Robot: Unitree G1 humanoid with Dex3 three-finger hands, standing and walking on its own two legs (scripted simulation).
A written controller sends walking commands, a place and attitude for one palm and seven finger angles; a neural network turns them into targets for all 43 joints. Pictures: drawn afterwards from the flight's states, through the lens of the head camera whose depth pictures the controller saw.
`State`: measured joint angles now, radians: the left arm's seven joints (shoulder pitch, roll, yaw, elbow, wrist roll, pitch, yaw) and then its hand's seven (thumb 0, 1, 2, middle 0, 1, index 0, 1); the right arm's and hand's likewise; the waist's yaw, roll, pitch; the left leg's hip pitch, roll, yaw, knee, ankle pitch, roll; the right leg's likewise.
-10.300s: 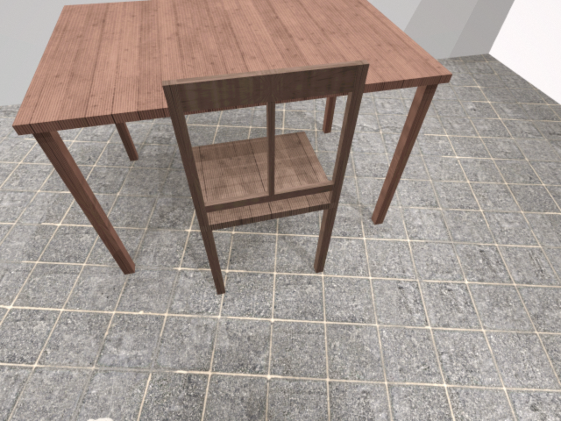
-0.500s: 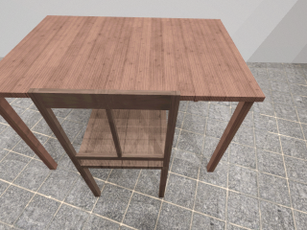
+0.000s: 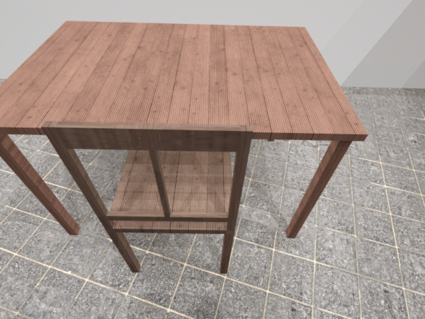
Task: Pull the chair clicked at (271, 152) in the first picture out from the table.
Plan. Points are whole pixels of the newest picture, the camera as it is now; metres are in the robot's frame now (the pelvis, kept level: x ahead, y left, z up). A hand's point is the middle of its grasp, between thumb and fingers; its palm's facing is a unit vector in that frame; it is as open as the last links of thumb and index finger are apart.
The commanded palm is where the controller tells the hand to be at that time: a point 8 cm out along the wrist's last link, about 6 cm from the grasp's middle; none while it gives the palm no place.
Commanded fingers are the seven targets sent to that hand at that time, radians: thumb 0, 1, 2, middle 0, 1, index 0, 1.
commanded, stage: look again from close up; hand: left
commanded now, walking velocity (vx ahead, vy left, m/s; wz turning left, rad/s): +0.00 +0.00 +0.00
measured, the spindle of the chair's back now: (161, 186) +0.46 +0.17 -0.10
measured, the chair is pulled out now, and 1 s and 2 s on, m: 0.00 0.00 0.00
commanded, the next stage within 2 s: raise the hand toward the chair's back in 0.16 s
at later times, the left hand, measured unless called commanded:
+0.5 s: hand (125, 286) +0.18 +0.17 -0.02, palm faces +0.18 -0.98 -0.05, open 7.8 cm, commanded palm +0.10 +0.22 -0.07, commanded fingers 0.00 0.60 0.77 -0.17 -0.25 -0.17 -0.25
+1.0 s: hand (127, 308) +0.16 +0.17 -0.07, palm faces +0.00 -1.00 -0.02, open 12.0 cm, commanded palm +0.12 +0.23 -0.06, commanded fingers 0.00 0.01 0.52 -0.11 -0.16 -0.11 -0.16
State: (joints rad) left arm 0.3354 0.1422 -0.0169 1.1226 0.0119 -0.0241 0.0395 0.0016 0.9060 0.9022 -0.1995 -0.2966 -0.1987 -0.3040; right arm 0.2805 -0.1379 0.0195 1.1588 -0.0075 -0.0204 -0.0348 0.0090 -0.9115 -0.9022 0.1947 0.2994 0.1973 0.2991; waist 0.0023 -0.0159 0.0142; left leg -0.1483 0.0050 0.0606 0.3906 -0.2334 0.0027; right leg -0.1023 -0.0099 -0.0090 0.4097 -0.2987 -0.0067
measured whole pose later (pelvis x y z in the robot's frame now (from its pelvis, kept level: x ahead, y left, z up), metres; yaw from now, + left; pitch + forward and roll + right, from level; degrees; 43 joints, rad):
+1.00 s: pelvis -0.06 -0.02 -0.11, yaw +2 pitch +17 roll -2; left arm 0.34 0.22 0.14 0.02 -0.27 -0.37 -0.29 0.01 0.23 0.62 -0.13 -0.19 -0.13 -0.20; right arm 0.18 -0.18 0.03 0.58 0.02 -0.16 -0.06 0.01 -0.90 -0.90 0.20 0.30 0.20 0.30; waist 0.01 0.04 -0.14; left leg -1.03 0.04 -0.05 1.23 -0.49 -0.02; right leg -0.93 0.01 -0.11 1.21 -0.58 -0.04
